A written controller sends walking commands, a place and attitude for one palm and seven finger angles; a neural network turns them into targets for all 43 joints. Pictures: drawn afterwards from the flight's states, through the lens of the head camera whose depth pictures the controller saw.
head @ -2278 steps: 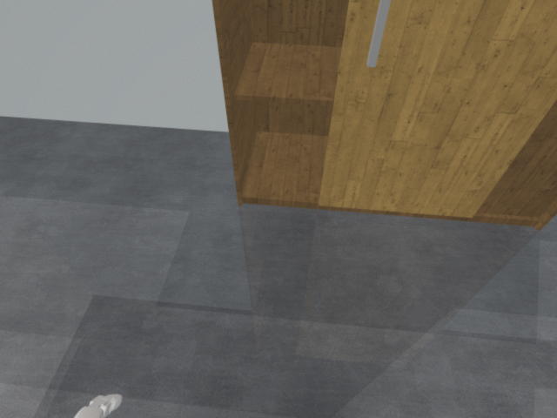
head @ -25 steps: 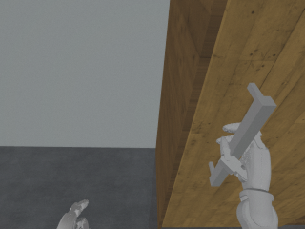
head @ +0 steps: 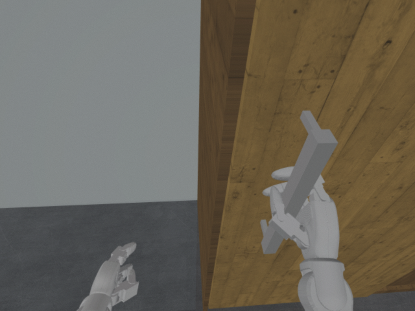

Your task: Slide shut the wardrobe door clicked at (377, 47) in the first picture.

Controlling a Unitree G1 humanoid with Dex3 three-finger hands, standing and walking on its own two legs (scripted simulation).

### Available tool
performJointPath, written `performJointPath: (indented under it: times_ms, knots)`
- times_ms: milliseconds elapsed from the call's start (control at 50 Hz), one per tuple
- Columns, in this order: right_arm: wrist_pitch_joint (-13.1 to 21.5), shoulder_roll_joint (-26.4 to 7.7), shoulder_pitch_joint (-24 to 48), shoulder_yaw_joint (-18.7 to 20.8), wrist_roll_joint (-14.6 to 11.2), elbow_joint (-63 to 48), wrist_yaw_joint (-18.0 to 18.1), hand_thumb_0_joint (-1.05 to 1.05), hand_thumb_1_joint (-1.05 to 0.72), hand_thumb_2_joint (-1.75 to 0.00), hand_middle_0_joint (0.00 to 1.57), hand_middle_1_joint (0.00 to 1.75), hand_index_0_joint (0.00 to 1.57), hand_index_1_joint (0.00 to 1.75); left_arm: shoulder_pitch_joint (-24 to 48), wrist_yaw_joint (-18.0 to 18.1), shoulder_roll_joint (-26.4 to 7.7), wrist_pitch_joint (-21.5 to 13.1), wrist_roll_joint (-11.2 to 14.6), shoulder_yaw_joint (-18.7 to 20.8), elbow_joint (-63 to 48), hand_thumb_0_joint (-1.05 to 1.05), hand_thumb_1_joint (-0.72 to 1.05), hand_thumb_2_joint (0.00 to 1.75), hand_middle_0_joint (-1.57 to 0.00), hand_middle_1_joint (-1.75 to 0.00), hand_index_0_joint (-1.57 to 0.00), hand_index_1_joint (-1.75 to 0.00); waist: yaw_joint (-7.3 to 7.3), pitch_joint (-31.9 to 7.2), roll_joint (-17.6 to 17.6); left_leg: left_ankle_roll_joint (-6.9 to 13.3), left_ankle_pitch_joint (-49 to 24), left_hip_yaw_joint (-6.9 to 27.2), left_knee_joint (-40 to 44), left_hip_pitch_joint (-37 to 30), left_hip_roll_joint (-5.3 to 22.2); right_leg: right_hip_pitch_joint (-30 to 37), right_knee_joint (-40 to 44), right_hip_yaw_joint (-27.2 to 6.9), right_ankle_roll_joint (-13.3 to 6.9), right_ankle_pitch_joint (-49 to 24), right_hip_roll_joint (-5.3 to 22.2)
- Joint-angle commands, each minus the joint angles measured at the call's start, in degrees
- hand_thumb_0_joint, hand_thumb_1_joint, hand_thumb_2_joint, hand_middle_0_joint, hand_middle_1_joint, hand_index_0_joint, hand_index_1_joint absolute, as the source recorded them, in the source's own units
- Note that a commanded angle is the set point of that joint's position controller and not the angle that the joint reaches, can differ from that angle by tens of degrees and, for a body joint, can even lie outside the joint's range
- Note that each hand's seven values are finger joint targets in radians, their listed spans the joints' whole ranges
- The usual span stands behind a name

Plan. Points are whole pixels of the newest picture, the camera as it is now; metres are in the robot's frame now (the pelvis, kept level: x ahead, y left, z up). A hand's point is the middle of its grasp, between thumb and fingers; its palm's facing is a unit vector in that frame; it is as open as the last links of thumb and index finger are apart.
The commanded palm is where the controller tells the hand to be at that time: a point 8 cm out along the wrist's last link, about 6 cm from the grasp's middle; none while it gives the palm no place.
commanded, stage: loosen the grip on the handle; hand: right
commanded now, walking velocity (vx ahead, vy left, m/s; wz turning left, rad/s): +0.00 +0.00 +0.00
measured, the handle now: (284, 195) +0.28 -0.11 +0.14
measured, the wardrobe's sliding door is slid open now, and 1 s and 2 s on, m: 0.00 0.00 0.00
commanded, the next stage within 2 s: slip the hand off the handle in 0.64 s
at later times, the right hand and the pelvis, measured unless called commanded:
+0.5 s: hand (279, 213) +0.24 -0.10 +0.15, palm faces +0.08 +0.99 -0.08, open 13.0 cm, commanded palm +0.21 -0.15 +0.15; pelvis -0.02 +0.06 -0.02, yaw -7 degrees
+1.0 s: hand (287, 215) +0.23 -0.11 +0.15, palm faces -0.03 +1.00 -0.08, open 14.7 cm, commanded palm +0.21 -0.18 +0.15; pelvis -0.01 +0.03 -0.02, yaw -6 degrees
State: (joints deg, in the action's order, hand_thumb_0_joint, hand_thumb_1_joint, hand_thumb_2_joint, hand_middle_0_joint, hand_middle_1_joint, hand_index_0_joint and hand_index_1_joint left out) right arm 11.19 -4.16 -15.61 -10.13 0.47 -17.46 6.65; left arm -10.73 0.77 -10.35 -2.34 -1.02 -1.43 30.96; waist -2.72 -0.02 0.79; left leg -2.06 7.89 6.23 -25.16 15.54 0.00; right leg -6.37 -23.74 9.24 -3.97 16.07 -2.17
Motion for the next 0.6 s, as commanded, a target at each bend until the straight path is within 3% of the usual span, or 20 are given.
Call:
performJointPath:
  times_ms: [0, 20, 40, 60, 80, 100, 120, 140, 160, 180, 220, 260, 280, 320, 380, 400, 420, 440, 500, 580]
  knots:
    - [2.9, 0.4, 7.7, -5.4, 1.4, -10.7, -2.3, 0.0, -0.9, -0.9, 0.45, 1.4, 0.45, 1.4, 4.5, 0.8, -5.9, -2.8, 0.1, 2.6, -8.7, 0.0, 0.9, 0.9, -0.2, -0.3, -0.2, -0.3, 2.84, -5.7, -1.6, 3.1, -11.1, 1.4, -0.4, -3.3, 1.9, -0.6, 6.7, -7.6, 4.1, -11.9, 10.0]
    - [2.8, -0.4, 7.4, -4.8, 1.4, -10.0, -2.0, 0.0, -0.9, -0.9, 0.45, 1.4, 0.45, 1.4, 4.7, 0.8, -6.2, -2.8, 0.2, 2.7, -8.6, 0.0, 0.9, 0.9, -0.2, -0.3, -0.2, -0.3, 2.94, -5.2, 0.2, 3.2, -10.4, 1.5, -0.5, -3.6, 2.2, -1.5, 7.0, -7.7, 4.3, -11.2, 9.7]
    - [6.1, -43.4, 67.0, 35.3, 9.9, -31.4, 0.1, 0.0, -0.9, -0.9, 0.45, 1.4, 0.45, 1.4, 3.9, 0.5, -8.6, -5.9, -2.8, 4.3, -9.4, 0.0, 0.9, 0.9, -0.2, -0.3, -0.2, -0.3, 2.35, 8.6, -15.6, 0.7, -10.9, 0.0, -5.4, -4.9, -2.7, -19.5, 6.1, -8.3, -1.7, -5.7, 15.6]
    - [-1.1, -5.7, 42.3, 9.9, 4.6, 12.5, -4.6, 0.0, -0.78, -0.84, 0.45, 1.4, 0.45, 1.4, 10.1, -1.2, -3.7, -8.8, 0.1, 2.7, -6.7, 0.0, 0.9, 0.9, -0.2, -0.3, -0.2, -0.3, 3.68, -9.7, -8.5, 3.9, -12.0, -8.0, -7.0, -4.8, -3.0, -4.6, 4.3, -12.2, 3.6, -24.2, 5.9]
    - [-0.9, 1.8, 25.8, 4.3, -6.5, 0.1, -7.2, 0.0, -0.66, -0.78, 0.45, 1.4, 0.45, 1.4, 3.7, -1.0, -6.3, -9.5, 3.6, 2.9, -5.2, 0.0, 0.9, 0.9, -0.2, -0.3, -0.2, -0.3, 1.15, -11.1, -3.6, 4.1, -7.7, -11.1, -8.9, -2.7, -2.4, 1.9, 2.0, -11.8, 9.8, -31.8, 8.5]
    - [-0.2, -3.8, 23.5, 9.7, -11.5, -7.7, -7.9, 0.0, -0.54, -0.73, 0.45, 1.4, 0.45, 1.4, 3.3, -0.1, -8.5, -9.5, 3.9, 3.3, -6.2, 0.0, 0.9, 0.9, -0.2, -0.3, -0.2, -0.3, 0.46, -17.6, 8.4, 3.2, -2.5, -8.9, -9.3, -0.4, -1.4, 10.4, 0.6, -11.4, 11.2, -30.5, 8.5]
    - [-1.0, -4.5, 21.6, 9.4, -12.2, -7.3, -7.3, 0.0, -0.42, -0.67, 0.45, 1.4, 0.45, 1.4, 4.9, -0.2, -7.7, -9.4, 4.0, 2.5, -6.2, 0.0, 0.9, 0.9, -0.2, -0.3, -0.2, -0.3, -0.37, -18.2, 19.0, 3.6, 2.5, -8.0, -10.6, 0.2, -0.9, 10.5, 1.6, -9.4, 11.1, -24.5, 6.9]
    - [-0.4, -6.4, 27.6, 9.2, -11.6, -10.9, -6.9, 0.0, -0.3, -0.61, 0.45, 1.4, 0.45, 1.4, 5.0, -0.4, -7.5, -9.8, 3.2, 1.7, -6.0, 0.0, 0.9, 0.9, -0.2, -0.3, -0.2, -0.3, -0.54, -15.3, 15.1, 4.0, 1.9, -8.8, -9.4, -2.8, -0.2, 2.3, 1.0, -7.6, 10.3, -11.7, 5.4]
    - [-0.1, -5.1, 26.2, 7.9, -10.3, -3.7, -6.4, 0.0, -0.17, -0.55, 0.45, 1.4, 0.45, 1.4, 4.9, -0.5, -7.0, -10.2, 3.5, 1.0, -5.6, 0.0, 0.9, 0.9, -0.2, -0.3, -0.2, -0.3, 0.33, -8.6, 5.4, 3.8, 2.7, -9.3, -7.4, -2.7, -0.2, -5.8, 0.1, -8.1, 7.8, -2.3, 4.6]
    - [1.0, -4.7, 25.7, 7.5, -9.9, -2.1, -6.0, 0.0, -0.05, -0.49, 0.45, 1.4, 0.45, 1.4, 4.3, -0.7, -7.4, -10.5, 3.4, 0.8, -5.5, 0.0, 0.9, 0.9, -0.2, -0.3, -0.2, -0.3, 1.0, -5.7, -0.9, 3.6, 5.7, -8.9, -5.5, -1.8, -0.1, -9.1, 0.0, -9.0, 5.7, 1.9, 4.1]
    - [2.7, -6.8, 24.0, 8.3, -8.8, -2.5, -5.2, 0.0, 0.19, -0.37, 0.45, 1.4, 0.45, 1.4, 6.2, -1.0, -8.2, -11.2, 3.5, 1.2, -6.6, 0.0, 0.9, 0.9, -0.2, -0.3, -0.2, -0.3, 0.94, -4.9, -7.8, 3.3, 10.2, -8.6, -5.5, -1.0, -0.1, -11.1, -0.5, -9.7, 4.3, 5.5, 4.6]
    - [4.1, -7.3, 27.5, 7.2, -8.5, -3.2, -5.7, 0.0, 0.43, -0.26, 0.44, 1.38, 0.44, 1.38, 6.4, -1.2, -8.1, -12.1, 3.3, 0.9, -7.1, 0.0, 0.9, 0.9, -0.2, -0.3, -0.2, -0.3, 1.06, -3.6, -6.5, 3.3, 15.3, -6.8, -4.0, 0.1, 0.7, -13.2, -1.6, -9.1, 3.4, 8.8, 3.9]
    - [4.4, -9.3, 27.3, 9.0, -8.6, -2.7, -6.0, 0.0, 0.55, -0.2, 0.42, 1.37, 0.42, 1.37, 6.3, -1.2, -8.1, -12.6, 3.2, 1.0, -7.1, 0.0, 0.9, 0.9, -0.2, -0.3, -0.2, -0.3, 0.68, -3.3, -5.7, 3.3, 18.0, -5.6, -2.4, -0.1, 1.2, -13.9, -2.5, -8.4, 3.2, 9.4, 3.4]
    - [4.4, -13.6, 28.2, 13.1, -9.0, -3.2, -6.1, 0.0, 0.55, -0.2, 0.4, 1.33, 0.4, 1.33, 7.1, -1.2, -8.4, -12.9, 3.0, 1.3, -7.6, 0.0, 0.9, 0.9, -0.2, -0.3, -0.2, -0.3, 0.27, -4.9, -4.7, 3.4, 22.7, -3.3, 0.2, -1.8, 2.4, -15.0, -4.6, -7.3, 3.2, 9.3, 2.7]
    - [3.6, -12.3, 28.9, 12.5, -10.1, -1.6, -6.7, 0.0, 0.55, -0.2, 0.36, 1.28, 0.36, 1.28, 8.2, -1.6, -7.7, -13.5, 2.9, 1.2, -7.4, 0.0, 0.9, 0.9, -0.2, -0.3, -0.2, -0.3, 0.44, -3.3, -5.6, 3.1, 29.5, 2.9, 5.5, -2.8, 4.8, -17.3, -8.3, -7.0, 3.3, 7.5, 2.2]
    - [3.4, -14.0, 29.0, 14.1, -10.4, -1.1, -6.7, 0.0, 0.55, -0.2, 0.34, 1.27, 0.34, 1.27, 8.5, -1.6, -8.0, -13.8, 2.7, 1.8, -7.0, 0.0, 0.9, 0.9, -0.2, -0.3, -0.2, -0.3, 0.34, -3.6, -6.5, 3.0, 31.3, 5.5, 6.8, -3.9, 6.0, -18.2, -9.7, -7.4, 3.6, 6.7, 2.4]
    - [3.2, -15.4, 28.1, 15.9, -10.6, -0.4, -6.6, 0.0, 0.55, -0.2, 0.33, 1.25, 0.33, 1.25, 9.1, -1.8, -8.2, -13.5, 2.9, 2.0, -6.6, 0.0, 0.9, 0.9, -0.2, -0.3, -0.2, -0.3, 0.07, -3.3, -4.4, 3.2, 33.0, 7.3, 7.4, -4.1, 7.0, -19.1, -10.7, -7.8, 4.2, 6.7, 2.3]
    - [3.3, -14.4, 33.1, 14.4, -10.7, -2.7, -6.6, 0.0, 0.55, -0.2, 0.32, 1.23, 0.32, 1.23, 9.7, -2.0, -7.8, -13.6, 2.9, 1.8, -6.5, 0.0, 0.9, 0.9, -0.2, -0.3, -0.2, -0.3, 0.38, -5.4, -3.5, 3.0, 31.5, 8.6, 7.5, -4.9, 8.0, -18.9, -11.1, -8.5, 4.3, 6.1, 2.2]
    - [2.2, -15.5, 30.7, 17.1, -11.5, 1.0, -6.3, 0.0, 0.55, -0.2, 0.28, 1.18, 0.28, 1.18, 10.1, -2.2, -8.3, -13.1, 2.7, 2.5, -5.0, 0.0, 0.9, 0.9, -0.2, -0.3, -0.2, -0.3, -0.35, -6.8, -6.3, 1.7, 29.9, 10.6, 8.0, -7.2, 10.0, -21.5, -12.5, -10.0, 4.9, 6.1, 2.4]
    - [2.5, -12.9, 29.5, 14.7, -11.4, 0.6, -6.1, 0.0, 0.55, -0.2, 0.25, 1.15, 0.25, 1.15, 9.6, -2.5, -8.3, -12.5, 3.0, 2.8, -4.8, 0.0, 0.9, 0.9, -0.2, -0.3, -0.2, -0.3, -0.01, -9.1, -6.4, 2.2, 26.6, 7.1, 5.6, -6.4, 8.6, -20.2, -10.6, -9.9, 4.3, 5.0, 1.9]
